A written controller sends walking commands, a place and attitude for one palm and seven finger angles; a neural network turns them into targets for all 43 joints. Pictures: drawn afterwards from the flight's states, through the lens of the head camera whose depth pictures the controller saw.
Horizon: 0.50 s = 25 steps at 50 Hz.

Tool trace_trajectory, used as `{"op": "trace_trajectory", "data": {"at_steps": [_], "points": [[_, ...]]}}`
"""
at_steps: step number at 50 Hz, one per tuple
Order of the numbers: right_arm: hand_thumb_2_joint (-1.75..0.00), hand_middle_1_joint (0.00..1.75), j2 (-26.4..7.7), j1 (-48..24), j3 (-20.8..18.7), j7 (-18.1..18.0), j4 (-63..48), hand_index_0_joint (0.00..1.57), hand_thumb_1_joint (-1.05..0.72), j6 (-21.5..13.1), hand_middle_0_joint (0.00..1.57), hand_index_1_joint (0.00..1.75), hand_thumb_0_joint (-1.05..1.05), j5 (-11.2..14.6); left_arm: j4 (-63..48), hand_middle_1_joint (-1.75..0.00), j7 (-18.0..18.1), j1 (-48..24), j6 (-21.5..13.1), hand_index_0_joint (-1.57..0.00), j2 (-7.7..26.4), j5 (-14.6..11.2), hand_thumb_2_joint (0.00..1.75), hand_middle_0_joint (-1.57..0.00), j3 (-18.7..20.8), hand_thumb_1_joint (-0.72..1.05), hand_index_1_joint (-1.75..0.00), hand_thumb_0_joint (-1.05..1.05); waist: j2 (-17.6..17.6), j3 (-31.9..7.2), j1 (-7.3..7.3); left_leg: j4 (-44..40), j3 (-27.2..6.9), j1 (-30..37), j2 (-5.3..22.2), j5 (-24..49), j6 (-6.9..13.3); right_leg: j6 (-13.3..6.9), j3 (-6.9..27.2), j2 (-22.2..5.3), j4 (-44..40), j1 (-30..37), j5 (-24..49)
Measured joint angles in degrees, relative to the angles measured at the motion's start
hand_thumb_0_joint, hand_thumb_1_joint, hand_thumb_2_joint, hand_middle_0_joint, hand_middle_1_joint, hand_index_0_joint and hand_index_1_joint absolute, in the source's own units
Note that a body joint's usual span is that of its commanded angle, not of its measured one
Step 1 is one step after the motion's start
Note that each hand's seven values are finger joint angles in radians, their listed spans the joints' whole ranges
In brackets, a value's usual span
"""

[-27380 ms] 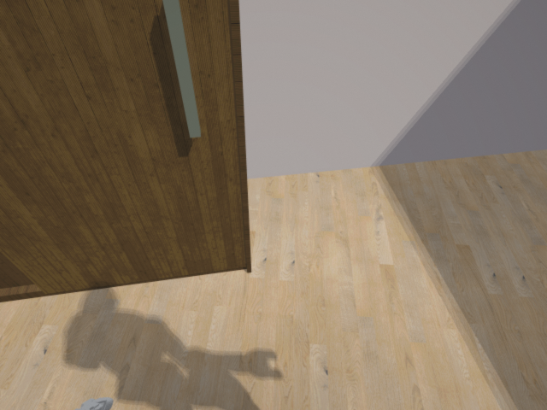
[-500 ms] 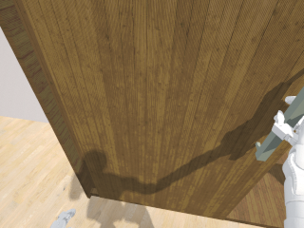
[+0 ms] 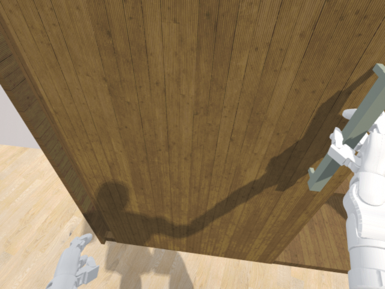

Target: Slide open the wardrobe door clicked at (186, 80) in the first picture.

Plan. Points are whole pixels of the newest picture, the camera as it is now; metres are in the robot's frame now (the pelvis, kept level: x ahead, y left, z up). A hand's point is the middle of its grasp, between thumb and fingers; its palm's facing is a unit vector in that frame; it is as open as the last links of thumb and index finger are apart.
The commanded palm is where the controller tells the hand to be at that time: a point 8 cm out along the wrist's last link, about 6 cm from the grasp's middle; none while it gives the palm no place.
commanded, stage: stop walking and hold the door there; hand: right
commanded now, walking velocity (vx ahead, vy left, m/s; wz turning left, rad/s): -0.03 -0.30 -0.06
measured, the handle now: (341, 137) +0.40 -0.29 +0.15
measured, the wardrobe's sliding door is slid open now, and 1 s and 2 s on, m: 0.67 0.67 0.67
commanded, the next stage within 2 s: loosen the grip on the handle in 0.90 s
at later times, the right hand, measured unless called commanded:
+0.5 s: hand (337, 146) +0.35 -0.25 +0.16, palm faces +0.32 +0.94 -0.11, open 6.2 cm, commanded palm +0.32 -0.28 +0.15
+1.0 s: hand (338, 146) +0.35 -0.26 +0.17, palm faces +0.28 +0.96 -0.09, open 6.2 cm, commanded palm +0.32 -0.30 +0.15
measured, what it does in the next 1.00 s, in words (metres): steps on the spot: left foot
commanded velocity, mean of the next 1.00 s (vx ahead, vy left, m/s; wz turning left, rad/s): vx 0.01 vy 0.01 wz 0.00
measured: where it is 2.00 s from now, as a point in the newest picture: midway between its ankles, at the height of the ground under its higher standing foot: outside the picture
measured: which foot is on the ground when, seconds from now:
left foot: down 0.00-0.08, up 0.10-0.36, down 0.38-1.00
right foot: down 0.00-1.00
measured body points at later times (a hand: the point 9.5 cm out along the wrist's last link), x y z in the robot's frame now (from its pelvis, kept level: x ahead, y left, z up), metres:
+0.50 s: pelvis -0.02 -0.04 +0.00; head -0.02 -0.05 +0.45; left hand +0.13 +0.19 -0.10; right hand +0.33 -0.30 +0.17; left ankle -0.03 +0.08 -0.73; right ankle +0.03 -0.06 -0.73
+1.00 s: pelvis -0.03 -0.06 +0.00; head -0.05 -0.07 +0.45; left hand +0.13 +0.19 -0.08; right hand +0.33 -0.31 +0.17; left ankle -0.03 +0.08 -0.73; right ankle +0.03 -0.06 -0.73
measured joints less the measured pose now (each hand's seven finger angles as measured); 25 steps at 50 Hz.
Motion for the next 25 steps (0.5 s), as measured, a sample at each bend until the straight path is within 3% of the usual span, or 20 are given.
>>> {"op": "trace_trajectory", "data": {"at_steps": [3,6,9,11,13,16,19,20,22,25], "points": [[-0.80,1.40,0.23,-1.41,1.56,-0.04,-1.46,0.25,-0.64,0.55,0.46,1.38,-0.04,0.05,-0.61,-0.30,-0.05,-0.96,1.35,-0.20,0.32,-0.23,0.90,-0.20,0.13,0.90,-0.30,0.01,0.76,1.11,0.10,2.49,-0.30,-1.44,1.37,-0.78,-0.84,-1.89,-0.30,1.35,0.95,-0.82,-0.10],[-0.79,1.40,0.16,-2.75,2.63,-0.42,-2.78,0.24,-0.65,1.03,0.46,1.38,-0.04,0.22,-1.48,-0.30,-0.13,-1.73,1.94,-0.20,-0.67,-0.48,0.90,-0.20,-0.37,0.90,-0.30,0.01,2.01,2.25,-0.18,11.83,-0.91,-5.53,2.32,-8.62,1.29,-4.26,-1.50,2.40,1.92,-1.50,-0.28],[-0.79,1.40,1.05,-3.35,3.01,-1.15,-3.25,0.23,-0.66,1.59,0.46,1.37,-0.03,0.29,-1.42,-0.30,-0.09,-1.58,0.73,-0.20,-2.60,-0.31,0.90,-0.20,-1.32,0.90,-0.30,0.01,1.99,3.24,-0.44,24.67,-0.52,-8.79,1.31,-13.44,2.15,-4.79,-2.31,2.65,0.88,-0.62,0.32],[-0.79,1.40,1.84,-3.56,3.35,-1.38,-3.21,0.22,-0.68,2.11,0.46,1.37,-0.02,0.36,-0.48,-0.30,-0.04,-0.82,-0.18,-0.20,-4.22,-0.09,0.90,-0.20,-2.23,0.90,-0.30,0.01,2.21,3.37,-0.74,26.86,0.37,-8.30,0.50,-13.39,2.14,-4.73,-2.58,2.85,-0.96,0.66,1.19],[-0.79,1.40,2.44,-3.50,3.72,-1.44,-3.19,0.21,-0.69,2.73,0.46,1.37,-0.01,0.52,0.67,-0.30,-0.01,0.15,-0.91,-0.20,-5.70,0.32,0.90,-0.20,-3.31,0.90,-0.30,0.01,2.56,3.33,-1.10,23.94,1.28,-5.93,-0.22,-12.84,2.35,-4.32,-2.89,3.16,-3.52,2.35,2.27],[-0.80,1.40,3.08,-2.89,4.35,-1.34,-3.00,0.22,-0.71,3.24,0.46,1.38,0.00,0.81,1.98,-0.30,-0.21,1.76,-2.01,-0.20,-7.10,1.16,0.90,-0.21,-4.54,0.90,-0.30,0.01,2.61,2.98,-1.64,13.15,2.36,-0.30,-1.32,-11.78,3.29,-3.08,-3.40,3.79,-8.03,4.88,4.15],[-0.80,1.40,2.95,-2.66,4.44,-0.80,-2.94,0.24,-0.71,3.41,0.46,1.39,-0.01,1.05,2.07,-0.30,-0.74,2.90,-2.85,-0.21,-7.39,1.91,0.90,-0.21,-4.91,0.90,-0.30,0.01,2.82,2.46,-1.23,0.10,1.96,5.44,-1.92,-4.84,5.27,0.57,-3.36,4.72,-8.55,4.46,4.50],[-0.79,1.40,3.08,-2.62,4.21,-0.67,-3.05,0.24,-0.71,3.29,0.46,1.39,-0.01,0.99,2.24,-0.30,-0.89,2.56,-2.99,-0.21,-6.88,1.94,0.90,-0.21,-4.96,0.90,-0.30,0.01,1.96,2.84,-1.06,-0.97,1.94,5.67,-2.35,-2.71,5.05,1.08,-3.23,4.24,-7.65,3.95,4.17],[-0.78,1.40,3.14,-2.68,4.18,-0.45,-3.48,0.25,-0.71,3.51,0.46,1.39,-0.01,1.02,2.40,-0.30,-0.87,2.11,-3.09,-0.21,-6.08,1.57,0.90,-0.21,-4.69,0.90,-0.30,0.01,0.84,3.28,-0.94,-1.27,1.97,5.53,-3.10,-2.14,3.99,0.45,-3.15,3.43,-6.93,3.44,3.97],[-0.78,1.40,3.07,-3.51,4.78,-0.32,-3.52,0.25,-0.72,4.23,0.46,1.39,0.00,1.09,2.34,-0.30,-0.66,2.00,-3.14,-0.21,-5.38,1.17,0.90,-0.21,-4.09,0.90,-0.30,0.01,1.44,3.06,-1.39,0.18,1.49,4.53,-3.30,-3.61,3.48,-2.58,-3.64,3.38,-7.35,3.40,4.38]]}}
